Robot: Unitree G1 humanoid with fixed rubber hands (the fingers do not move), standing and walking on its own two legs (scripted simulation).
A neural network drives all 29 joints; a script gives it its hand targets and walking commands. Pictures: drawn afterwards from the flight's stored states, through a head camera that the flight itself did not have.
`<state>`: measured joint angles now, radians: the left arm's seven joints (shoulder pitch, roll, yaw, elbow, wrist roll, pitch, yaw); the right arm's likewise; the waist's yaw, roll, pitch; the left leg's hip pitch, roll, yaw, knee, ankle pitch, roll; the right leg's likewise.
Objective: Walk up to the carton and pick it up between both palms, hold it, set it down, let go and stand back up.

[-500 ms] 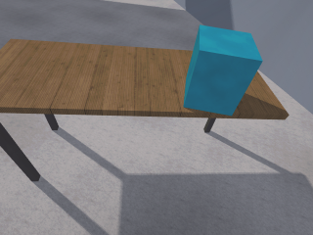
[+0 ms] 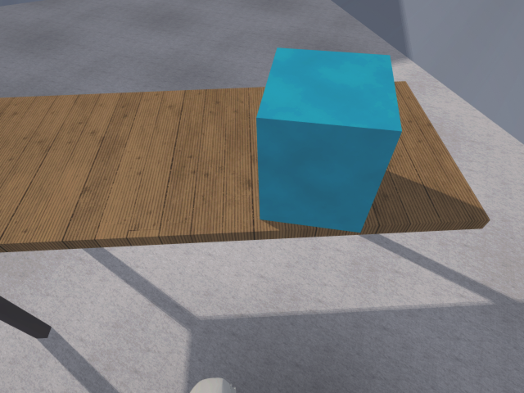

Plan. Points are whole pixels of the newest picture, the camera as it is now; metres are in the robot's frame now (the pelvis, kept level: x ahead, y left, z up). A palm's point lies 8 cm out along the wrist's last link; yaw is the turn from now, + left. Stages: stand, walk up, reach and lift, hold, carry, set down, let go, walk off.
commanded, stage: walk up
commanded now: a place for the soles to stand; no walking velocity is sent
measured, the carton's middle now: (320, 143) +0.55 -0.07 +0.06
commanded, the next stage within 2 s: none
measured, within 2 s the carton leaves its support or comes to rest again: neither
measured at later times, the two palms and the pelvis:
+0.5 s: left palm (168, 328) +0.25 +0.19 -0.11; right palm out of the picture +0.18 -0.47 -0.12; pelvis +0.13 -0.12 -0.02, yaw +3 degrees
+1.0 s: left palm out of the picture +0.14 +0.22 -0.12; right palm out of the picture +0.25 -0.43 -0.13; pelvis +0.12 -0.12 -0.03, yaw +11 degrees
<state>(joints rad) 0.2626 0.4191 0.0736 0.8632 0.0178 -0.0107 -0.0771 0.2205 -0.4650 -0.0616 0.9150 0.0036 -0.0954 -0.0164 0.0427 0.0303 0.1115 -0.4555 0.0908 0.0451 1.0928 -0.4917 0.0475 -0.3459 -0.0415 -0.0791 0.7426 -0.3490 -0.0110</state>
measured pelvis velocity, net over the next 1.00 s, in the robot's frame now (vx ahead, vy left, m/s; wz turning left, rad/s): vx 0.12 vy -0.12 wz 0.20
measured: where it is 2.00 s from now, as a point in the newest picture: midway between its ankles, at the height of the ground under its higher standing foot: outside the picture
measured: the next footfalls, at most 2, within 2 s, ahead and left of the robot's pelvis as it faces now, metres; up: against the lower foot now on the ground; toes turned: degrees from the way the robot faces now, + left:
left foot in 0.08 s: +0.14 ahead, +0.10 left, +0.00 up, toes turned +7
right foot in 0.36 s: +0.20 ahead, -0.18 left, +0.00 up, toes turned +12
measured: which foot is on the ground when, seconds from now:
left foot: up 0.00-0.06, down 0.08-0.40, up 0.42-0.82, down 0.84-1.00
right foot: down 0.00-0.10, up 0.12-0.34, down 0.36-1.00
